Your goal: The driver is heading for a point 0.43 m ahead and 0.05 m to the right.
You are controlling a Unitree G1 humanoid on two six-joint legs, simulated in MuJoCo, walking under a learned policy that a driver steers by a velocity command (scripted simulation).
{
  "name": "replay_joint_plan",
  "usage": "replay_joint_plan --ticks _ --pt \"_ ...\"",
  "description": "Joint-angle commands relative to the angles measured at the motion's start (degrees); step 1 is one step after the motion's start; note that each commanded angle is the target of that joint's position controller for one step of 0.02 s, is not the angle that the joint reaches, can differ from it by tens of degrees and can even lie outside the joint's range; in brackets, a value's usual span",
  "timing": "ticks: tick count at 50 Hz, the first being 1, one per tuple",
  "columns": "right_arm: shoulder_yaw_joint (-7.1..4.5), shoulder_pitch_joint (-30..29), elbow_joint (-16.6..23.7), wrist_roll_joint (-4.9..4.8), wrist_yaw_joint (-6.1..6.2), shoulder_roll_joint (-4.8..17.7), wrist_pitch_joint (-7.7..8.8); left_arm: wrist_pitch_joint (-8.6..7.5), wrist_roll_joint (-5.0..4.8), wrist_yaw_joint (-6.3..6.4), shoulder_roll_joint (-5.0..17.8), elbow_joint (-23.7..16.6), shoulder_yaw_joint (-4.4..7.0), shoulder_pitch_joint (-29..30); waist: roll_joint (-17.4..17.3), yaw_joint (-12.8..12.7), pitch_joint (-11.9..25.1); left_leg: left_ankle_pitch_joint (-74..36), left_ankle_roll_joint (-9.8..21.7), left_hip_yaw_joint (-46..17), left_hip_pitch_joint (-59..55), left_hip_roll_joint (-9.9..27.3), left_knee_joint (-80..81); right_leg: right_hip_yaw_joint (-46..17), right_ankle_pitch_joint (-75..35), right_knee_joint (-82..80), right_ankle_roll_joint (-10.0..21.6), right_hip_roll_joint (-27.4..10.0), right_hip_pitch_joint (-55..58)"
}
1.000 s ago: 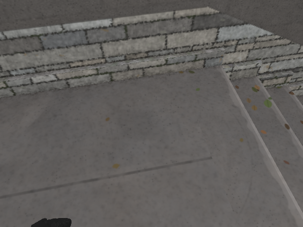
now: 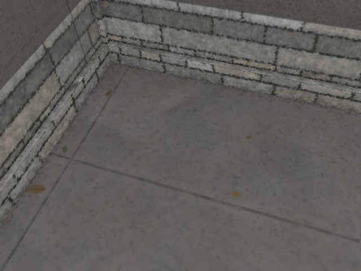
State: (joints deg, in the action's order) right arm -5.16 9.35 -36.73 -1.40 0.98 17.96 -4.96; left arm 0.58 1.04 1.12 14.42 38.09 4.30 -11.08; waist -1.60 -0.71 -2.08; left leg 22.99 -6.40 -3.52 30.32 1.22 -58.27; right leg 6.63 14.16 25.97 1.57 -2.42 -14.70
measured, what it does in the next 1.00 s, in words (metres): walks ahead: left foot, then right foot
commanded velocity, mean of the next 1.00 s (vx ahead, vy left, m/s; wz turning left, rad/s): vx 0.19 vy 0.00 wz -0.16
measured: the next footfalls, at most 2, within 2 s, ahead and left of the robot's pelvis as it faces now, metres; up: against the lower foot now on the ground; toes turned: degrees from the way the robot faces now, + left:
left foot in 0.16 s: +0.03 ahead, +0.15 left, +0.00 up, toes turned +4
right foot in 0.68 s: +0.10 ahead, -0.10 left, +0.00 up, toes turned -7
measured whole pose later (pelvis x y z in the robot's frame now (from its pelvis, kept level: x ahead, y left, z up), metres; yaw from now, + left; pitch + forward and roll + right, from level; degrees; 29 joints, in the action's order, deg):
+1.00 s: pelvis +0.18 -0.05 +0.00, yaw -15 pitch +3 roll +3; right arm -3.8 0.4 -40.0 0.4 -2.0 17.0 5.0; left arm -2.2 -1.5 1.5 15.3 42.5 2.2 -23.8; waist -1.6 -3.1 -2.7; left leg 0.2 -2.3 -3.3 37.3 0.9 -38.6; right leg -7.6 17.6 16.6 5.4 3.6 -0.6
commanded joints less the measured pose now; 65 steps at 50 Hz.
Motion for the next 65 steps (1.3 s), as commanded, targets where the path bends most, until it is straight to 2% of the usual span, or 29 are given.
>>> replay_joint_plan --ticks 1,5,7,8,9,10,11,14,18,20,23,25,29,34,35,36,37,38,40,43,46,54,57,58,59,60,61,62,65 --pt "0.17 -4.73 6.29 0.34 -0.71 2.16 0.83 -0.33 -0.34 -0.27 11.43 -3.47 3.06 1.5 10.67 -0.91 7.07 2.62 0.81 2.81 -1.74 0.63 6.53 -8.9 -21.92 -7.04 12.21 -14.53 7.47" --pt "-0.03 -3.07 5.8 0.42 -1.08 2.29 0.85 -0.85 -1.93 -1.12 12.41 -2.26 3.0 1.58 11.89 -0.14 7.3 -0.51 4.54 5.48 -9.82 -1.32 22.0 -7.98 -20.79 -3.71 10.16 -14.72 7.55" --pt "-0.36 1.23 3.64 0.8 -1.17 2.67 0.81 -0.75 -2.57 -1.25 9.67 -1.17 1.9 0.52 8.79 1.93 8.19 -14.08 7.29 5.8 -22.67 -2.69 36.91 -4.99 -17.89 2.25 4.89 -12.06 2.62" --pt "-1.18 3.67 3.74 1.09 -0.57 6.48 0.98 -1.19 -0.75 -1.71 6.48 -1.75 0.56 -0.05 -0.64 1.35 10.51 -33.95 9.65 -5.14 -34.03 5.41 36.35 -0.31 -7.35 12.11 -1.23 -7.83 -7.09" --pt "-1.1 1.9 4.93 2.24 -0.28 9.41 1.59 -1.53 1.36 -2.07 3.78 -3.64 -0.85 0.3 -13.62 0.03 10.35 -52.62 19.33 -19.97 -35.4 18.04 34.85 -0.43 20.14 22.67 -6.29 -2.33 -18.03" --pt "-0.05 3.13 4.64 2.75 -0.69 5.98 2.49 -1.23 0.67 -1.99 8.05 -2.36 0.37 0.58 -7.19 2.36 12.27 -60.72 25.44 -17.35 -33.08 20.08 33.0 -6.31 25.07 32.47 -8.12 -2.43 -17.83" --pt "-0.54 1.89 2.76 3.4 -0.94 7.46 3.31 -0.86 -1.23 -1.55 8.56 -4.3 0.44 1.72 -10.5 1.73 12.39 -46.13 26.66 -18.44 -28.66 19.77 35.9 -8.47 22.92 34.09 -7.76 -2.53 -18.0" --pt "0.86 -4.71 2.16 1.59 -0.85 3.83 4.02 0.54 -0.5 -0.08 9.79 -2.08 1.31 1.85 -6.01 -0.26 5.77 -43.91 20.75 -10.75 -23.46 12.36 37.56 -10.32 12.56 34.21 -7.41 -2.6 -16.15" --pt "2.08 -5.79 -0.39 2.58 -0.49 -0.28 4.1 0.85 -1.23 -1.06 5.05 0.52 -0.51 -1.24 -5.37 -0.55 7.11 -43.0 17.85 -1.57 -23.59 8.2 36.97 -8.89 5.18 20.62 -7.32 -2.14 -5.71" --pt "1.48 -4.22 -1.71 2.91 -0.48 1.87 4.05 1.25 -1.51 -0.87 6.22 -0.78 -0.45 1.07 -5.54 0.91 6.07 -40.97 18.51 -2.36 -23.6 9.52 36.56 -7.89 7.11 17.43 -7.02 -1.14 -4.25" --pt "-0.61 -0.88 -2.82 1.65 -0.19 7.3 3.9 1.81 -2.55 -0.28 8.5 -2.3 0.04 2.81 -6.35 3.53 2.61 -6.21 19.49 -8.13 -22.27 12.88 41.89 -5.64 11.14 18.66 -4.95 0.38 -8.32" --pt "-1.13 2.71 -4.32 1.01 -0.22 7.67 4.33 1.09 -2.84 0.0 8.61 -4.08 0.17 6.04 -6.78 5.53 -2.9 10.26 20.44 -15.09 -24.42 16.48 45.91 -7.33 16.21 21.96 -2.27 -0.85 -18.1" --pt "-1.33 4.02 -5.27 0.39 -0.18 6.33 6.19 -1.0 -3.09 -1.29 6.67 -4.86 -0.27 6.19 -3.58 4.78 -2.24 3.97 20.05 -14.57 -31.66 19.37 46.28 -9.45 16.52 20.49 1.53 -3.4 -23.32" --pt "-1.37 -1.97 -4.59 -0.49 -1.31 6.48 6.61 -1.34 -2.4 -2.55 6.92 1.02 0.84 -7.55 -0.77 -2.95 3.98 -6.74 13.3 3.68 -14.66 10.17 33.34 0.79 3.59 6.11 3.2 4.52 7.88" --pt "-0.39 -3.61 -3.7 0.63 -1.37 3.56 7.21 -1.38 -2.71 -2.24 10.49 2.87 2.51 -15.48 5.63 -6.47 5.81 -11.19 9.69 10.03 -5.1 5.92 17.01 -6.64 4.6 4.01 6.04 1.82 19.16" --pt "0.65 -8.26 1.62 2.05 -1.24 0.86 8.75 -2.74 -2.21 -2.39 20.02 1.54 4.51 -20.09 24.18 -7.69 6.22 6.09 4.82 10.84 15.23 -5.06 -5.71 -43.65 7.99 -9.09 16.65 -14.67 26.48" --pt "-0.04 -8.64 1.21 0.82 -1.4 4.67 10.52 -4.21 -2.15 -2.66 15.36 -0.22 2.66 -18.14 15.76 -7.71 7.76 9.8 5.88 -0.51 22.46 -3.43 -12.23 -51.14 10.6 -14.34 20.71 -18.91 30.4" --pt "-0.41 -7.76 1.1 -0.56 -1.95 6.32 11.51 -5.11 -1.75 -2.44 12.8 -0.94 1.77 -14.35 12.97 -5.32 3.19 4.32 7.2 -1.89 25.17 -0.89 -11.8 -46.19 5.85 -13.98 19.4 -18.18 28.34" --pt "-0.71 -5.47 -1.16 1.49 -1.98 7.02 12.03 -5.17 -2.31 -1.93 11.12 -1.71 1.12 -9.58 3.34 -1.88 0.35 -5.17 7.09 -1.39 21.8 2.43 -5.2 -34.41 -9.63 -11.52 14.91 -13.4 23.95" --pt "-0.54 -3.86 -2.28 2.19 -2.57 5.06 11.23 -4.09 -2.58 -0.95 11.66 -1.5 0.75 -9.22 5.16 0.01 2.1 -12.85 4.75 1.16 11.99 1.17 2.44 -24.31 -29.89 -11.78 11.94 -8.79 18.38" --pt "0.55 -9.57 -0.2 2.19 -2.72 2.29 10.69 -3.52 -2.56 0.41 11.52 0.31 0.89 -11.57 5.72 -0.85 0.25 -19.7 3.72 2.97 8.78 -1.26 12.9 -19.88 -30.27 -12.29 10.0 -5.18 12.75" --pt "1.21 -19.12 4.07 1.6 -3.96 2.1 12.13 -2.68 -2.4 1.62 10.5 4.71 1.09 -15.54 8.62 -3.41 -1.26 -28.87 6.87 3.35 -0.62 -4.36 31.07 -22.77 -32.28 -6.93 6.24 -5.75 12.38" --pt "-0.4 -4.34 0.48 2.5 -3.37 5.62 12.97 -2.71 -1.77 1.28 10.87 2.85 1.03 -10.05 10.47 4.51 8.65 -33.91 11.46 4.54 -19.3 -4.77 34.57 -21.74 -52.07 9.83 2.6 -2.58 13.52" --pt "-0.71 5.22 -0.91 3.75 -2.76 8.23 13.05 -3.02 -0.67 0.86 8.44 0.67 0.18 -7.86 6.41 8.16 17.5 -51.47 15.76 -3.84 -37.92 4.63 30.02 -22.23 -37.58 24.49 0.74 0.54 3.37" --pt "-0.64 8.35 -2.8 4.23 -3.02 9.96 12.46 -2.97 -0.63 0.28 2.21 2.88 -1.5 -21.1 -12.72 2.12 28.86 -73.05 28.67 -26.32 -58.99 24.0 25.86 -21.37 24.33 48.04 -3.66 10.92 -13.64" --pt "-0.51 8.77 -2.59 2.38 -3.33 6.6 11.79 -2.6 -2.11 -0.26 9.98 5.46 -0.15 -24.42 -7.21 3.69 33.39 -57.74 29.73 -32.1 -57.72 24.19 29.06 -24.33 24.84 54.03 -3.99 8.96 -15.96" --pt "0.23 3.2 -1.11 1.28 -3.13 4.26 11.28 -2.02 -3.13 -0.21 12.81 3.78 0.81 -16.19 -4.52 4.29 22.97 -50.77 26.93 -24.26 -48.62 20.47 32.0 -22.02 21.26 53.77 -4.53 6.0 -18.66" --pt "1.31 -1.23 -1.31 1.18 -2.96 1.65 10.75 -1.51 -2.55 0.26 12.36 2.51 0.66 -10.88 -0.42 3.15 14.99 -48.09 24.12 -18.05 -38.34 16.84 34.68 -18.77 17.67 50.26 -4.95 3.76 -18.67" --pt "2.44 -5.97 -3.17 2.64 -2.99 0.19 10.19 0.32 -1.39 0.64 6.9 1.64 -0.25 -10.66 -2.35 -2.12 6.86 -45.33 21.3 -8.91 -17.12 11.0 40.43 -14.97 14.13 36.15 -5.49 0.02 -7.89"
